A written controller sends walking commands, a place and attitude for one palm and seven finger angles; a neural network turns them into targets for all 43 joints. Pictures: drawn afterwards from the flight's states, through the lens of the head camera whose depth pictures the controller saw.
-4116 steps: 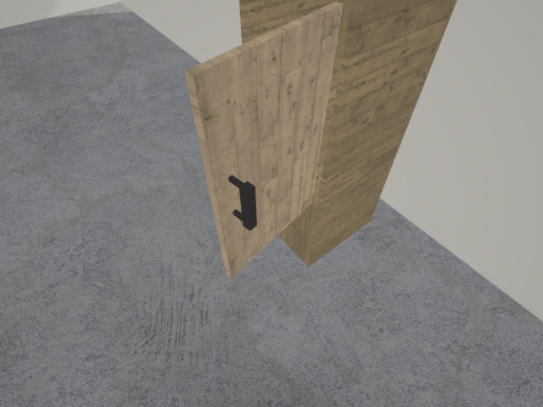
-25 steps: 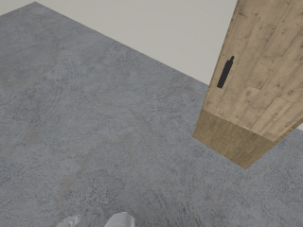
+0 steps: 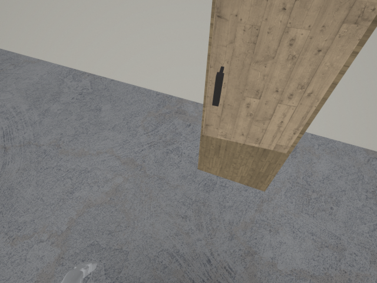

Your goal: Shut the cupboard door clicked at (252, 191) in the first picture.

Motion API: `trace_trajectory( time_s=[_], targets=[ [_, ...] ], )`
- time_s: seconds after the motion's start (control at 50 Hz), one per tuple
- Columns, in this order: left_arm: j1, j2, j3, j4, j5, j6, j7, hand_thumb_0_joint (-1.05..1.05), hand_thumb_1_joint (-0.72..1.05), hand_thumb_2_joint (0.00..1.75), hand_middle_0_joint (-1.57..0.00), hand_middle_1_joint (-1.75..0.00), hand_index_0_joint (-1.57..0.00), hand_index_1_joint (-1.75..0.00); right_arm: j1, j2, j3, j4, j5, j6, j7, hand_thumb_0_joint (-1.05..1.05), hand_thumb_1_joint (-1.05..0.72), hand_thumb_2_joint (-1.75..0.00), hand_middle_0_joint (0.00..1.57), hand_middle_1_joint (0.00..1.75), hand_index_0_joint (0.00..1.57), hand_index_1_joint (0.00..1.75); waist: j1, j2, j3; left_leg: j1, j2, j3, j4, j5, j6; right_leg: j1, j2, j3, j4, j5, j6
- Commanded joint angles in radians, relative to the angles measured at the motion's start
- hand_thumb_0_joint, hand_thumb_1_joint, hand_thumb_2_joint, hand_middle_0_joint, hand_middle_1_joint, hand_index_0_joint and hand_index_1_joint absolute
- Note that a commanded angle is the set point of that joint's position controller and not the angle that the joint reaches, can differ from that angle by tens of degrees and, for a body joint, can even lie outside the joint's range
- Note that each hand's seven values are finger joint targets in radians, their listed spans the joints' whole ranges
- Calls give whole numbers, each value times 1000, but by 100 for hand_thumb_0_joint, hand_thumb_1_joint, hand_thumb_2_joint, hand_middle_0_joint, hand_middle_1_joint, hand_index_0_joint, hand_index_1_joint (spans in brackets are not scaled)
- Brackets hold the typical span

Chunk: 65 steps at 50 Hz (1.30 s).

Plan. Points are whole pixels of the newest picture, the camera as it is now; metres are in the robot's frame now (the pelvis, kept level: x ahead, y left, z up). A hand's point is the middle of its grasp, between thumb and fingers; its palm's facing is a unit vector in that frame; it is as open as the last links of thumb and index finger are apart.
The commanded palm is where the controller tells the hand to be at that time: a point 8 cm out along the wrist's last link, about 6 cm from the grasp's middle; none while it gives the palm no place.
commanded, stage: turn to face it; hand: left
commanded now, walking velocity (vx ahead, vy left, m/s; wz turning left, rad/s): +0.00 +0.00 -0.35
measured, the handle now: (218, 86) +0.69 -0.07 -0.03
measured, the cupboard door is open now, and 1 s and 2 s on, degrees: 5 5 5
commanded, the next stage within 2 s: take the last steps up to it in 0.30 s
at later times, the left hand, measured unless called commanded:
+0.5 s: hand out of the picture +0.13 +0.19 -0.16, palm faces -0.14 -0.97 -0.18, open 7.4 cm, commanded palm none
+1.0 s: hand (138, 281) +0.15 +0.14 -0.19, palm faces -0.20 -0.97 -0.13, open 7.4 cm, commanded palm none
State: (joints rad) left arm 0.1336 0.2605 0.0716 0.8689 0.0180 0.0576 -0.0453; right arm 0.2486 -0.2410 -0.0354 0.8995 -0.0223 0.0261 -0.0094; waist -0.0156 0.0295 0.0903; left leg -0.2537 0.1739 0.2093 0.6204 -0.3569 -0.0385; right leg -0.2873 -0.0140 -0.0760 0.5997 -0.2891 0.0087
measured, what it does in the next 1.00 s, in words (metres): walks ahead: left foot, then right foot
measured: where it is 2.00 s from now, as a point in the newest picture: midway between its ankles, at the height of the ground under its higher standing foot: outside the picture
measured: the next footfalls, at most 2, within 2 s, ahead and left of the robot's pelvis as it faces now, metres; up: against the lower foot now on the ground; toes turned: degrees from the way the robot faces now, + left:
left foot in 0.30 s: +0.08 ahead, +0.13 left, +0.00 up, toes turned -2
right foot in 0.62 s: +0.03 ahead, -0.12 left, +0.00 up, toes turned -15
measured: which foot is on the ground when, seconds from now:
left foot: down 0.00-0.00, up 0.02-0.28, down 0.30-0.62, up 0.64-0.94, down 0.96-1.00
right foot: down 0.00-0.30, up 0.32-0.60, down 0.62-0.96, up 0.98-1.00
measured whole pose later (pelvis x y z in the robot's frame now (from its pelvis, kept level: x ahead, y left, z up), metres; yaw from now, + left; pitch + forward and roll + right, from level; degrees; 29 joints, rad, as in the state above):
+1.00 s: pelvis +0.14 -0.04 -0.01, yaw -15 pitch +0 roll -1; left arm 0.35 0.17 0.04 1.10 0.01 0.00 -0.01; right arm 0.19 -0.19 -0.02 0.98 -0.04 -0.04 -0.01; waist 0.00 -0.04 0.07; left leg -0.39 0.07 0.12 0.65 -0.25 0.03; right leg -0.15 0.04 -0.02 0.73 -0.49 -0.05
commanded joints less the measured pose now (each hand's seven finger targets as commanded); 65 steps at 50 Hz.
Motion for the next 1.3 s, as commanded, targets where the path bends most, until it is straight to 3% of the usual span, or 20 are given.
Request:
trace_trajectory(
  time_s=[0.0, 0.1, 0.24, 0.28, 0.3, 0.38, 0.5, 0.56, 0.58, 0.6, 0.64, 0.74, 0.84, 0.9, 0.94, 0.96, 1.02, 1.08, 1.22, 1.28],
  targets=[
    [216, 258, 52, -7, 1, -42, 40, 0, 90, 90, -20, -30, -20, -30, -94, -110, -28, -125, 12, 0, -13, 0, -90, -90, 20, 30, 20, 30, 117, -245, -163, -336, -91, -127, 430, -304, -29, 281, -403, 469, -252, 603, -242],
    [16, 151, 30, -50, 9, -38, 63, 0, 90, 90, -20, -30, -20, -30, -25, -88, -23, -52, 8, 4, -13, 0, -90, -90, 20, 30, 20, 30, 4, -195, -163, -263, -75, -187, 446, -97, -38, 140, -234, 265, -214, 470, -204],
    [5, 134, 30, -19, 0, -26, 54, 0, 90, 90, -20, -30, -20, -30, 85, -69, -17, -8, 8, -18, -17, 0, -90, -90, 20, 30, 20, 30, -32, -155, -126, 67, -128, -149, -149, 169, -14, -32, -152, 278, -131, 250, -113],
    [57, 39, 14, -37, -11, -14, 44, 0, 90, 90, -20, -30, -20, -30, 110, -208, -36, -11, -12, -31, -24, 0, -90, -90, 20, 30, 20, 30, -18, 249, -124, 113, 175, -494, -319, 248, 126, -169, 40, 106, 123, -145, -10],
    [28, 56, 14, -47, -5, -13, 42, 0, 90, 90, -20, -30, -20, -30, 103, -218, -40, -17, -16, -31, -32, 0, -90, -90, 20, 30, 20, 30, -31, 221, -94, 64, 251, -575, -361, 278, 202, -197, 47, 96, 302, -289, -1],
    [30, 27, 14, -7, -2, -15, 31, 0, 90, 90, -20, -30, -20, -30, 21, -147, -19, -16, -17, -36, -41, 0, -90, -90, 20, 30, 20, 30, 13, 147, -116, 95, 156, -343, -272, 593, 203, -185, -2, 103, 402, -227, 12],
    [9, 0, 5, 6, 5, -18, 6, 0, 90, 90, -20, -30, -20, -30, 72, -179, -45, 37, -21, -24, -29, 0, -90, -90, 20, 30, 20, 30, -31, 161, -96, 80, 158, -311, -325, 76, 164, -64, 33, -4, 122, -176, -10],
    [100, 23, 18, 43, 8, -32, -2, 0, 90, 90, -20, -30, -20, -30, 47, -167, -48, 51, -11, -26, -23, 0, -90, -90, 20, 30, 20, 30, 20, 78, -86, -57, 107, -246, -240, -88, 112, 161, 45, -10, -167, -21, -28],
    [159, 71, 31, 64, 12, -41, 5, 0, 90, 90, -20, -30, -20, -30, 31, -134, -44, 42, -5, -30, -19, 0, -90, -90, 20, 30, 20, 30, 52, -37, -90, -188, 42, -170, -116, -148, 72, 297, -37, 104, -279, -110, -64],
    [239, 157, 48, 89, 18, -51, 19, 0, 90, 90, -20, -30, -20, -30, -20, -60, -24, 5, 5, -36, -14, 0, -90, -90, 20, 30, 20, 30, 95, -293, -73, -389, -107, -29, 139, -235, 12, 392, -253, 433, -409, -224, -167],
    [244, 151, 42, 97, 7, -59, 37, 0, 90, 90, -20, -30, -20, -30, -121, -85, -31, -24, -1, -30, -12, 0, -90, -90, 20, 30, 20, 30, 91, -256, 5, -488, -102, -182, 437, -206, 19, 259, -319, 554, -475, -277, -276],
    [156, 55, 7, 97, 6, -95, 48, 0, 90, 90, -20, -30, -20, -30, -47, -40, -26, 25, -9, -33, 9, 0, -90, -90, 20, 30, 20, 30, -1, -125, 0, -361, -71, -152, 381, -8, -2, 181, -209, 234, -391, 187, -241],
    [209, 67, 7, 149, 8, -97, 50, 0, 90, 90, -20, -30, -20, -30, -77, -19, -12, 13, -5, -50, 9, 0, -90, -90, 20, 30, 20, 30, 15, -131, -43, -259, -98, -104, 113, 25, 17, 258, -195, 208, -317, 395, -226],
    [173, 64, 8, 160, -4, -93, 46, 0, 90, 90, -20, -30, -20, -30, 73, -45, -14, 72, -9, -68, -5, 0, -90, -90, 20, 30, 20, 30, -60, -82, -89, 45, -141, -72, -112, 195, 35, 161, -125, 140, -119, 471, -168],
    [245, -20, -8, 139, -14, -88, 36, 0, 90, 90, -20, -30, -20, -30, 285, -216, -47, 125, -32, -79, -26, 0, -90, -90, 20, 30, 20, 30, -100, 282, -238, 451, 254, -581, -240, 400, 212, -218, 56, 7, 373, -148, -65],
    [184, 18, -12, 108, -2, -86, 38, 0, 90, 90, -20, -30, -20, -30, 304, -234, -45, 120, -20, -66, -34, 0, -90, -90, 20, 30, 20, 30, -114, 200, -208, 374, 336, -689, -303, 357, 283, -271, 51, 85, 554, -332, -70],
    [98, -5, 3, 105, 8, -69, 23, 0, 90, 90, -20, -30, -20, -30, 124, -131, -24, 76, -18, -68, -39, 0, -90, -90, 20, 30, 20, 30, -43, 104, -19, 85, 257, -509, -394, 191, 237, -307, -55, 127, 615, -161, -40],
    [143, -46, -1, 121, 6, -50, 14, 0, 90, 90, -20, -30, -20, -30, 55, -108, -17, 71, -17, -74, -33, 0, -90, -90, 20, 30, 20, 30, 10, 112, -55, 24, 150, -287, -392, 243, 184, -176, -60, 71, 381, -85, -21],
    [187, -11, -6, 140, 3, -59, 40, 0, 90, 90, -20, -30, -20, -30, 11, -72, -24, 100, 4, -37, -24, 0, -90, -90, 20, 30, 20, 30, 59, 45, -97, -11, 23, -127, -165, 333, 86, 133, -22, 8, -137, 251, 10],
    [174, 137, 1, 130, 12, -72, 59, 0, 90, 90, -20, -30, -20, -30, 111, 13, -21, 107, 20, -13, -9, 0, -90, -90, 20, 30, 20, 30, 21, -171, -129, -61, -143, -98, 87, -176, 10, 158, -332, 263, -210, 765, -143]
  ],
)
